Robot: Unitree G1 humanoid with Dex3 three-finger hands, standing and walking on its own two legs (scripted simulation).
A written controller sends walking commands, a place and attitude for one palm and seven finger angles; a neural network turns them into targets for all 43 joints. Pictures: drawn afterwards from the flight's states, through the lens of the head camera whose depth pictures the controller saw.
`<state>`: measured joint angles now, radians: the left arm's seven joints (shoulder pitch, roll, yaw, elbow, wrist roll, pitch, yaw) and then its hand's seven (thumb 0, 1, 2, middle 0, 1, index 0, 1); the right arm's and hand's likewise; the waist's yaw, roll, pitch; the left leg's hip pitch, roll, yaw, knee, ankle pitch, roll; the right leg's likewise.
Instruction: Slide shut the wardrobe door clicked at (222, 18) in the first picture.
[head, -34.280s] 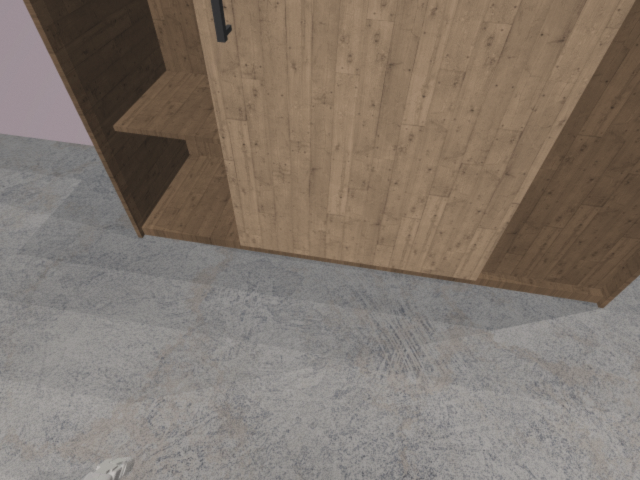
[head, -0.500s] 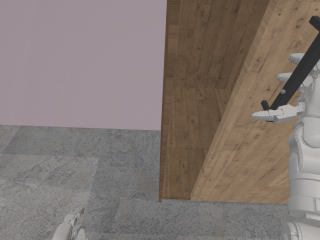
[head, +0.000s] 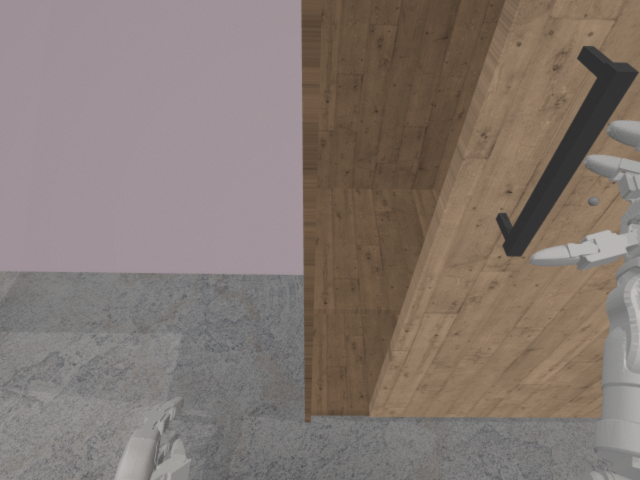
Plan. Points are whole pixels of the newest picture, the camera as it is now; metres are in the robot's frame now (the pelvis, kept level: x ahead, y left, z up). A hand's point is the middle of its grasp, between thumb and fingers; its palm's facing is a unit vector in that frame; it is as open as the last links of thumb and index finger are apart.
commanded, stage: slip the hand off the handle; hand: right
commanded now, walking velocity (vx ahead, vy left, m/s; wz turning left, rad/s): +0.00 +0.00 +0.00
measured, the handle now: (547, 166) +0.40 -0.24 +0.22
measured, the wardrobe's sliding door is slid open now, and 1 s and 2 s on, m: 0.17 0.17 0.17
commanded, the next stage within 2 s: draw the hand back to the body in 0.94 s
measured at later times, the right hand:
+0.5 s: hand (618, 222) +0.34 -0.29 +0.20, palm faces +0.36 +0.93 -0.11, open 14.7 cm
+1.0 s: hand out of the picture +0.25 -0.30 +0.20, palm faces +0.42 +0.90 -0.13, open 14.7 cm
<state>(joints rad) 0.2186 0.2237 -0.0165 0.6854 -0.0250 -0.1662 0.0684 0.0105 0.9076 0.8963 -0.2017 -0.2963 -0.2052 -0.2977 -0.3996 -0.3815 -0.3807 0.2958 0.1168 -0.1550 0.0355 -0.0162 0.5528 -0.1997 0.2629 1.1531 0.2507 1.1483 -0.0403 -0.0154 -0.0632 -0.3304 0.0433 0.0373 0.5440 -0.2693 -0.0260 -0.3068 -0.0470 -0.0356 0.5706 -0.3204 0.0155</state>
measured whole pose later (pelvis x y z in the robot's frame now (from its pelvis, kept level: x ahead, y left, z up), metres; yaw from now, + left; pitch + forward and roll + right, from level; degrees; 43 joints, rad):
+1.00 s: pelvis -0.01 +0.01 +0.00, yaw -1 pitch +1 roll +1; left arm 0.19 0.24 -0.04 0.66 -0.03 -0.24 0.11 0.01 0.91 0.90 -0.20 -0.30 -0.21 -0.30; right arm -0.05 -0.40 -0.50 0.00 0.27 -0.12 0.17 -0.02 0.55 -0.20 0.26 1.15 0.25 1.15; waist -0.09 -0.03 -0.06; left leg -0.30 0.03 0.07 0.56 -0.28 -0.01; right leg -0.29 -0.06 0.00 0.60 -0.33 0.03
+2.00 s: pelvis -0.01 -0.01 +0.01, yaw -1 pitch -4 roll +1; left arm 0.22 0.22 -0.01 0.71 0.00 -0.22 0.07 0.01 0.91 0.90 -0.20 -0.30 -0.21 -0.30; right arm 0.34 -0.33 -0.33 -0.31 0.08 -0.12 -0.10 -0.01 -0.12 -0.52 0.24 0.76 0.23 0.75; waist -0.08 -0.06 0.00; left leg -0.13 0.05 0.05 0.43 -0.22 -0.04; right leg -0.13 -0.03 -0.03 0.48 -0.28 0.01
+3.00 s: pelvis -0.03 -0.02 +0.01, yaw +2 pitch +0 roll +1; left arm 0.18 0.23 0.01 0.61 0.02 -0.11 0.07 0.01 0.91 0.90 -0.20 -0.30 -0.21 -0.30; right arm 0.46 -0.36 -0.39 -0.39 0.05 -0.21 -0.11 0.01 -0.90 -0.90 0.21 0.30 0.20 0.30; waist -0.04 -0.03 0.03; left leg -0.23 0.04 0.00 0.38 -0.14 -0.05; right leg -0.23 -0.04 -0.07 0.48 -0.25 -0.01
